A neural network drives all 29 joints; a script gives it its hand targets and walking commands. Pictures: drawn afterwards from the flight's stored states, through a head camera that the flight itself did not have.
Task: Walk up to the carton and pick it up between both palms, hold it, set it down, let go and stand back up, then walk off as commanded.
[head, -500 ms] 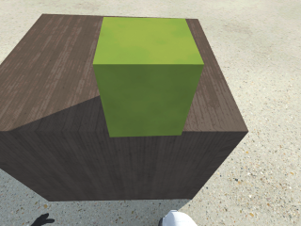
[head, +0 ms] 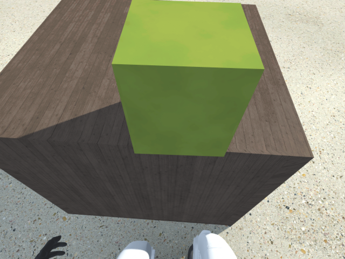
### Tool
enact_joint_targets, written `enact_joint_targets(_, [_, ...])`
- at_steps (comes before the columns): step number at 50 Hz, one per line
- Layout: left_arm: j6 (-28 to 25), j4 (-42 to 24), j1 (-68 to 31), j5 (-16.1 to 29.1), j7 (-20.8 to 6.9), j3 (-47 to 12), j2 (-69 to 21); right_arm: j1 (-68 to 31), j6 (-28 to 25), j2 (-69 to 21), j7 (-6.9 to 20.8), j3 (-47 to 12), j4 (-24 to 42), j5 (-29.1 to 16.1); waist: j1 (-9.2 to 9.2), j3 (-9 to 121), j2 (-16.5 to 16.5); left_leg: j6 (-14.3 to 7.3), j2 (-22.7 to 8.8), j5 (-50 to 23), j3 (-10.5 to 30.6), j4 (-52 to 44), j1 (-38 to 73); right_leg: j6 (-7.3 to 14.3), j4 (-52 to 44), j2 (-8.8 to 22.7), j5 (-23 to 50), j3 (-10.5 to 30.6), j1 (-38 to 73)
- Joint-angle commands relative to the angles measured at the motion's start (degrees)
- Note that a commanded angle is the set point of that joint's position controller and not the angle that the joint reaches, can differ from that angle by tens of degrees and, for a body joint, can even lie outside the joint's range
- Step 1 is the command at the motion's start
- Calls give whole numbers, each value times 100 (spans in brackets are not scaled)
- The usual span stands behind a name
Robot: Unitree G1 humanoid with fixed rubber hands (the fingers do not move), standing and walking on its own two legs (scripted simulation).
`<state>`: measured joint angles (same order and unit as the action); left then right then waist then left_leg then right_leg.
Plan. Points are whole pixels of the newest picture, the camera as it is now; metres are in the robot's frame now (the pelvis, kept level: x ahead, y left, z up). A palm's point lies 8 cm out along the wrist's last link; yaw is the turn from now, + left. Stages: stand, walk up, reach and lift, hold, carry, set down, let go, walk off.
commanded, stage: walk up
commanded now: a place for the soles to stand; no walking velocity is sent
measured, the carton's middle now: (182, 85) +0.43 +0.00 +0.16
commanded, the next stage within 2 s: none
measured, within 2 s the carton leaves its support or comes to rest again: neither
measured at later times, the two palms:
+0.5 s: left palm out of the picture +0.11 +0.32 -0.09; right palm out of the picture +0.12 -0.29 -0.09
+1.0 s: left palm (21, 253) +0.13 +0.37 -0.12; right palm out of the picture +0.04 -0.27 -0.10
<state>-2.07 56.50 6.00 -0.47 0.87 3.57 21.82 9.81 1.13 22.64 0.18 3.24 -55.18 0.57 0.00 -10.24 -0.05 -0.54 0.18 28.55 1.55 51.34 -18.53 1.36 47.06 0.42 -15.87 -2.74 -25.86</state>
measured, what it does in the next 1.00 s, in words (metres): shifts its weight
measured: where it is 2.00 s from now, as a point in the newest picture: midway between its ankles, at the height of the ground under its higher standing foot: outside the picture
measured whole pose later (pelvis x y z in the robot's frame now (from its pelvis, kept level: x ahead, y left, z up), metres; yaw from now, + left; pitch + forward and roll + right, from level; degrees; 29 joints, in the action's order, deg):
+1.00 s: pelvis -0.03 +0.06 +0.00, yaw -3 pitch -3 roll +2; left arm 1.3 53.7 -1.1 -0.9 2.5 3.9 24.4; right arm 5.0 1.8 22.0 1.6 5.0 -54.2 2.1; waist 0.0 -15.0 4.5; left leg -2.4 3.8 25.5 -1.5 49.0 -19.4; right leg -0.4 51.1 1.0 -22.2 8.4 -32.2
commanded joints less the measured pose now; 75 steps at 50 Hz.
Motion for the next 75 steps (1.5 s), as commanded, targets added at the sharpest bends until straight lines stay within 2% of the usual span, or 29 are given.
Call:
enact_joint_targets(1, [-51,-455,-527,-49,80,219,1579,461,-72,1119,-24,316,110,37,194,739,639,-248,-236,-151,229,-646,418,912,-2308,1504,-1364,2627,-550])
enact_joint_targets(3, [3,-462,-623,-23,55,132,1268,487,-154,1362,-4,347,70,75,267,728,-23,-529,-773,306,1283,-2280,254,276,-1398,651,-1303,1472,-655])
enact_joint_targets(5, [-3,-285,-398,-30,61,132,1172,-264,-186,1616,-1,373,260,83,19,719,-774,-1227,-1711,-93,2498,-2939,-505,33,218,-171,-1260,378,153])
enact_joint_targets(7, [-44,-112,47,16,41,185,1257,-704,-225,1453,-37,310,421,59,-278,867,-442,-1274,-1645,-1980,1891,-2244,-488,59,-101,-24,-876,416,836])
enact_joint_targets(9, [-145,-39,127,31,39,182,1333,-720,-217,1272,-50,244,393,0,-249,1355,-9,-586,-915,-2771,764,-1438,-102,253,-1085,344,1436,834,1394])
enact_joint_targets(11, [-156,-54,-90,10,66,176,1479,-527,-137,1166,-78,265,268,-32,-65,1404,68,-204,-374,-1865,365,-960,19,762,-1415,1012,1653,2021,1118])
enact_joint_targets(13, [-126,-137,-321,-15,77,110,1506,-290,-72,1106,-42,282,160,18,105,1181,107,-262,-356,-437,396,-1293,244,917,-1864,1262,161,2398,410])
enact_joint_targets(16, [-59,-134,-591,-13,37,9,1221,-637,-107,1253,1,280,127,24,27,734,-294,-580,-844,-213,1064,-2581,-40,256,-1404,324,-756,1275,210])
enact_joint_targets(18, [-73,-8,-263,-6,23,40,1239,-833,-155,1348,16,302,187,26,-129,1031,-248,-825,-1217,-948,1200,-2552,-96,165,-974,65,-57,775,888])
enact_joint_targets(21, [-139,59,-252,-25,15,61,1346,-840,-147,1138,-13,240,192,-28,-80,1444,113,-482,-751,-1702,519,-2012,190,315,-1387,461,1469,1172,1347])
enact_joint_targets(23, [-133,31,-336,-25,39,25,1392,-781,-97,1125,-16,243,86,4,-15,1327,122,-260,-615,-1385,372,-2134,382,437,-1636,749,1302,1584,1034])
enact_joint_targets(33, [-110,42,-538,-35,27,-13,1280,-898,-86,1087,52,232,-46,-10,-31,1370,209,-315,-623,-1201,283,-2595,681,318,-1996,599,1051,1475,1123])
enact_joint_targets(36, [-61,42,-206,54,125,110,1604,-832,61,1045,49,253,84,-85,-114,1367,479,-192,-399,-2437,-74,-1445,427,697,-1727,1068,3229,1849,1401])
enact_joint_targets(40, [-12,-224,-61,-46,234,270,1880,-460,198,997,59,275,300,-2,-184,1780,1118,-73,132,704,267,653,-97,1734,-2225,2117,3324,3222,1523])
enact_joint_targets(44, [92,-575,-570,-100,240,363,1782,152,172,1074,132,411,294,9,94,1849,1346,-118,-105,137,312,117,103,1351,-1885,1737,1814,2678,882])
enact_joint_targets(46, [191,-820,-1163,-58,170,277,1503,734,62,1110,98,460,71,52,571,2051,877,-187,-183,-891,103,-1738,1016,772,-1009,1162,1174,1750,355])
enact_joint_targets(48, [298,-855,-937,5,189,114,941,-59,-71,1908,30,609,387,250,299,1436,-1362,-479,-1737,-1147,2971,-3472,798,-45,1132,-615,-1750,813,-1236])
enact_joint_targets(50, [317,-585,-559,-111,190,286,1492,-708,-99,2166,6,642,652,250,211,1217,-958,-1549,-2394,-383,3939,-3459,-466,-20,2122,-345,-2143,1337,-401])
enact_joint_targets(53, [268,-318,-65,48,107,294,1565,-942,-211,1554,-98,486,724,165,-107,1136,-566,-1145,-1695,-2051,1968,-2544,323,-11,2239,-312,-1312,1310,-536])
enact_joint_targets(59, [103,-477,-263,-33,14,262,1264,156,-368,1431,-172,470,519,144,271,1455,-988,-1181,-1827,-3840,1983,-1919,2200,-33,-370,135,-1985,727,-300])
enact_joint_targets(61, [16,-410,-30,-93,-6,278,1210,42,-353,1409,-175,407,544,75,89,1334,-948,-908,-1570,-4403,1395,-1451,1645,130,-2039,59,-882,630,758])
enact_joint_targets(62, [-45,-315,286,-151,9,321,1306,-106,-346,1265,-159,349,633,7,-83,1386,-721,-553,-1245,-4559,863,-988,727,277,-2612,267,678,984,1899])
enact_joint_targets(63, [-125,-283,529,-208,33,413,1666,-215,-373,1000,-127,279,780,-83,-186,1612,143,-129,-603,-4129,281,-169,-503,695,-2225,930,1839,2273,2852])
enact_joint_targets(65, [-58,-355,191,-111,-33,338,1788,-364,-373,1098,-182,355,576,4,-59,893,536,65,-188,9,-9,-417,-14,1612,-1922,1830,1131,3220,1146])
enact_joint_targets(67, [-5,-486,-147,-51,-73,205,1305,209,-530,1255,-139,362,407,6,328,861,-17,-125,-498,-1073,535,-1966,681,866,-1240,1088,844,1882,649])
enact_joint_targets(69, [-15,-722,-401,21,-57,148,929,662,-640,1692,-106,500,312,47,407,977,-621,-1011,-1715,-2632,2399,-2822,1449,162,349,-131,29,485,-178])
enact_joint_targets(70, [5,-665,-122,3,-3,185,1090,525,-646,1811,-93,467,410,22,313,1106,-841,-1630,-2314,-2465,3121,-3059,1506,131,609,-198,-2062,536,-370])
enact_joint_targets(71, [-8,-605,-150,-53,-9,239,1281,399,-635,1810,-103,450,432,42,279,864,-630,-1840,-2444,-2300,3301,-3079,1148,126,660,-9,-2227,665,-327])
enact_joint_targets(75, [-98,-473,459,-33,-112,287,1091,-246,-591,1466,-117,326,642,21,-218,644,-715,-1091,-1566,-2952,1477,-2316,372,244,-1003,173,-986,419,706])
